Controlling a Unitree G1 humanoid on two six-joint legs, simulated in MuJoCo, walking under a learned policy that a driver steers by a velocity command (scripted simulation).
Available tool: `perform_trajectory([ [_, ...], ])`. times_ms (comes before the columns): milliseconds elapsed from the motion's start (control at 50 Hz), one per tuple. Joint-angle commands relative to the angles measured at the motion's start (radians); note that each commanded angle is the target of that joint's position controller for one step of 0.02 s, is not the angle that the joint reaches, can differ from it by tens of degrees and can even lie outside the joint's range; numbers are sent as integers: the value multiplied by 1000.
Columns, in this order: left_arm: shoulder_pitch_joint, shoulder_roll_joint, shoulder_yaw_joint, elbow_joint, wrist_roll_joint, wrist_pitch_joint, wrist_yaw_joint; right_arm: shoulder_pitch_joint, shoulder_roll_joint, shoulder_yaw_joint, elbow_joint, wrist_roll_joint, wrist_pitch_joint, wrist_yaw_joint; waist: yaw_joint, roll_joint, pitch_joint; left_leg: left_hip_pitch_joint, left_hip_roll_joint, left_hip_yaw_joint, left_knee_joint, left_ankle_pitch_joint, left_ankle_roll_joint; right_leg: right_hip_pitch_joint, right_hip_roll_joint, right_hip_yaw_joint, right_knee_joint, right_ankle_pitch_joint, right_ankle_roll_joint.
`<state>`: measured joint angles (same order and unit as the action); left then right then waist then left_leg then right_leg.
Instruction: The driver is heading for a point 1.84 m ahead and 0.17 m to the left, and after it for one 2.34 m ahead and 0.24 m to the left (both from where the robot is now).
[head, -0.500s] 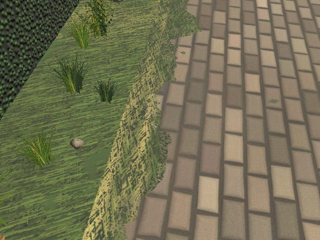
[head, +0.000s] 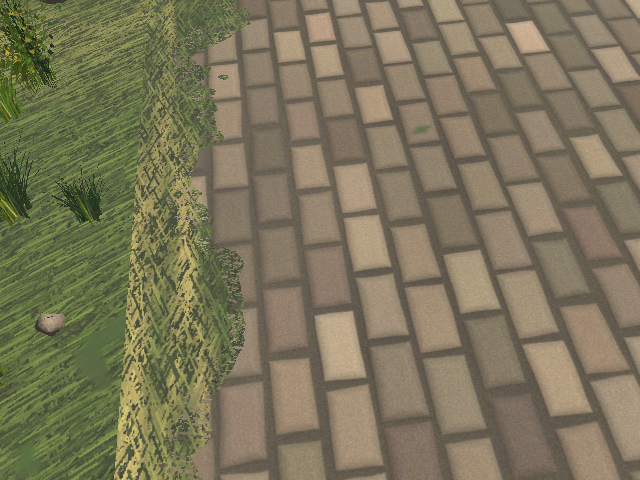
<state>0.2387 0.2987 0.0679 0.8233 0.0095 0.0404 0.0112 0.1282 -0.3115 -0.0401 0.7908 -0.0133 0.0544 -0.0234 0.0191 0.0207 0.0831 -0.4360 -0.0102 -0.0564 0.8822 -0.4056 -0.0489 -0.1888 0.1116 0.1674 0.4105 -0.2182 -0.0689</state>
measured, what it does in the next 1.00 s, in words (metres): walks ahead: left foot, then right foot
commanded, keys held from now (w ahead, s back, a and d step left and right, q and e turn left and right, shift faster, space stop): e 0.20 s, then no key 0.02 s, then q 0.34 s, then w+q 0.44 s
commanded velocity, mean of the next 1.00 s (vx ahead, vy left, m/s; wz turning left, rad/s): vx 0.12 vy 0.00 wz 0.09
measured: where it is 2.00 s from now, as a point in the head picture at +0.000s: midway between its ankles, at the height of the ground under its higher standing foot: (240, 380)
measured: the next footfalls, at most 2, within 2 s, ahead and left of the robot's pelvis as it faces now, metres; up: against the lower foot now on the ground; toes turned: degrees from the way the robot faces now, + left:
left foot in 0.18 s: +0.07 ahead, +0.12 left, +0.00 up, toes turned -11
right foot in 0.54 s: +0.01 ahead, -0.07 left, +0.00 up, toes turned +0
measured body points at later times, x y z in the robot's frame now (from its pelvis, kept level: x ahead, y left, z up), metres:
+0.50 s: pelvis +0.01 +0.04 +0.00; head +0.04 +0.05 +0.45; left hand +0.16 +0.29 -0.14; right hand +0.05 -0.23 -0.13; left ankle +0.03 +0.13 -0.74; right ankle -0.04 -0.07 -0.73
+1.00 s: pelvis +0.09 +0.09 -0.02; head +0.12 +0.11 +0.43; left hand +0.03 +0.37 -0.16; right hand +0.34 -0.13 -0.10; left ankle +0.14 +0.19 -0.75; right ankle -0.03 -0.06 -0.74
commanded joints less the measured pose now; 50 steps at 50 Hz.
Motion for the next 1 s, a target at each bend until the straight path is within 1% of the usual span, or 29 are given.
perform_trajectory([
  [20,42,184,48,-44,7,-1,0,-42,-84,-13,-87,4,-18,-5,24,-141,-109,-48,-22,9,-54,1,7,123,-258,266,-30,476,-163],
  [100,-16,195,54,-62,8,4,-8,-2,-92,-10,-97,10,-33,-11,0,-162,-116,82,-46,-5,-195,3,32,61,-238,335,-1,495,-127],
  [140,-74,190,53,-74,-2,7,-8,71,-87,-9,-83,9,-44,-19,-52,-155,-112,229,-51,-3,-405,109,43,-8,-193,346,31,396,-68],
  [160,-91,171,47,-82,-11,5,-6,108,-102,-13,-75,0,-54,-28,-72,-117,-110,336,-6,-33,-555,196,52,-81,-146,319,78,254,-18],
  [180,-21,89,28,-86,-11,1,-7,104,-179,-26,-85,-14,-59,-39,-28,97,-137,434,232,-263,-658,162,100,-183,-38,170,271,-89,41],
  [200,45,97,32,-84,0,2,4,35,-256,-37,-118,-7,-49,-33,5,211,-125,380,407,-488,-667,291,219,-306,100,-5,435,-410,65],
  [220,36,163,45,-74,24,7,6,80,-213,-32,-105,-8,-42,-23,-9,151,-124,319,429,-476,-638,366,294,-288,17,-18,602,-408,71],
  [240,18,166,50,-57,19,9,1,55,-135,-10,-107,-3,-44,-16,1,85,-81,270,359,-383,-626,394,288,-273,5,5,655,-344,69],
  [260,21,146,47,-40,13,14,-5,11,-99,0,-112,-4,-46,-11,15,74,-50,239,282,-273,-618,413,260,-254,-3,5,678,-286,77],
  [300,31,107,30,-23,8,20,-19,5,-73,11,-102,-8,-59,-14,13,132,-81,272,199,-170,-592,545,230,-218,9,1,650,-227,93],
  [340,16,68,7,-6,4,25,-17,33,-45,27,-68,-8,-72,-6,7,127,-106,305,170,-140,-579,589,220,-153,-4,-14,489,-217,105],
  [380,-26,58,-8,0,8,31,-6,63,-75,22,-40,-3,-70,2,-13,159,-97,338,159,-172,-569,560,223,-113,-40,-112,308,-245,113],
  [420,-64,78,-7,-3,-1,32,14,121,-146,-6,-16,-7,-57,12,-44,179,-82,356,169,-238,-542,593,238,-110,-24,-136,222,-253,102],
  [440,-62,85,-7,0,-7,29,20,136,-160,-14,-8,-6,-52,17,-45,179,-84,368,180,-270,-533,623,242,-112,-23,-134,190,-233,94],
  [480,-41,83,-9,9,-15,17,30,132,-164,-24,-1,-1,-46,21,-30,163,-101,374,189,-315,-516,664,238,-82,-28,-133,100,-177,76],
  [520,7,72,-13,25,-10,-2,38,87,-152,-28,-5,6,-37,20,7,131,-124,302,163,-317,-480,628,198,47,-45,-130,-67,-31,52],
  [540,18,96,-7,26,1,-13,44,77,-134,-26,-12,11,-38,20,9,93,-143,201,138,-301,-450,541,160,159,-97,-90,-99,25,37],
  [560,32,149,1,16,21,-22,50,69,-89,-16,-31,19,-41,23,11,-27,-161,74,78,-242,-345,366,120,251,-246,39,-137,28,-3],
  [580,3,222,21,23,19,-17,43,54,-56,-10,-51,28,-35,17,8,-247,-105,-52,-93,-31,-207,-14,100,193,-398,185,-185,82,-113],
  [600,-4,175,15,12,26,-23,35,60,-110,-24,-34,-2,-26,8,25,-214,-80,-93,-53,4,23,-166,100,160,-474,220,-211,18,-185],
  [620,-26,113,-2,-2,24,-29,29,80,-124,-35,-15,-12,-20,12,3,-138,-48,-121,-22,-17,110,-125,105,127,-446,191,-241,-135,-182],
  [640,-57,83,-12,-12,22,-33,29,99,-112,-38,-2,-15,-16,23,-16,-129,-11,-147,-2,-23,144,-63,99,116,-398,147,-267,-243,-152],
  [680,-36,92,-12,-5,18,-53,35,68,-97,-38,-14,-22,-18,54,-7,-162,31,-224,15,-11,154,20,77,166,-354,78,-296,-238,-126],
  [700,-9,101,-8,2,19,-62,33,52,-88,-37,-15,-22,-22,65,7,-148,31,-243,17,3,141,41,65,196,-346,47,-296,-196,-122],
  [780,72,120,1,29,24,-94,18,-33,-62,-31,-57,-21,-26,91,45,-120,22,-268,38,29,42,94,39,259,-374,-29,-292,-90,-126],
  [920,104,161,17,44,25,-113,-6,-134,-52,-21,-135,-19,-30,115,47,-155,37,-70,35,148,-193,75,104,147,-394,-182,-218,70,-87],
  [960,96,179,22,46,19,-106,-8,-70,-62,-28,-129,-23,-36,107,2,-146,3,66,-14,189,-256,53,143,116,-397,-233,-97,291,-67],
  [980,81,179,20,43,11,-102,-7,45,-69,-37,-94,-30,-46,98,-61,-100,-59,227,-56,197,-325,100,166,72,-369,-299,85,452,-46],
  [1000,84,156,9,31,14,-100,-8,230,-119,-63,-29,-38,-55,81,-132,-3,-181,467,-62,139,-370,72,198,-38,-313,-366,357,466,-8],
])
